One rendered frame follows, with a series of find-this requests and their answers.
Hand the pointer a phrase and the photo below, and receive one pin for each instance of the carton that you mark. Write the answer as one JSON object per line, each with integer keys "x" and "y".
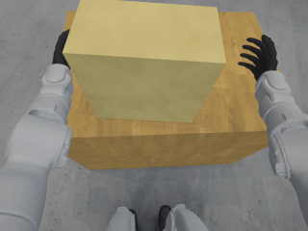
{"x": 144, "y": 60}

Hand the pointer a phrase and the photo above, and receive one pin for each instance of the right robot shin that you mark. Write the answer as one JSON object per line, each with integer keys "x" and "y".
{"x": 179, "y": 206}

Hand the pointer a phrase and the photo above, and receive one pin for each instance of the right robot thigh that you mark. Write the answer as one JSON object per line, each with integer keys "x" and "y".
{"x": 185, "y": 220}

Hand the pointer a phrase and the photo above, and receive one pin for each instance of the left robot hand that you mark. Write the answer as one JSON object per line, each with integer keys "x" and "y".
{"x": 58, "y": 56}

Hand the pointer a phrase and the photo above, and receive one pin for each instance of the left robot forearm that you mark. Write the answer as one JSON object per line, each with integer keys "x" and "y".
{"x": 53, "y": 101}

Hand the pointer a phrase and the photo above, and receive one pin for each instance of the pedestal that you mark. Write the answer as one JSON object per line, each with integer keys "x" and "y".
{"x": 226, "y": 129}

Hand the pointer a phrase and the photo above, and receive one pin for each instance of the right robot upper arm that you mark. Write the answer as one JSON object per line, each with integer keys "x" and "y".
{"x": 288, "y": 157}

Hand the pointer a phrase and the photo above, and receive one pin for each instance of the left robot upper arm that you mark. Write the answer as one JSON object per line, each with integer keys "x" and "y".
{"x": 39, "y": 145}

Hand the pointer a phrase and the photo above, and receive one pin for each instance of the right robot hand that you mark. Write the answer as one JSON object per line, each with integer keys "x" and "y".
{"x": 266, "y": 60}

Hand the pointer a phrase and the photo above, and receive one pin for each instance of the right robot forearm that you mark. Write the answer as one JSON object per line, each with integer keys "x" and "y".
{"x": 276, "y": 106}

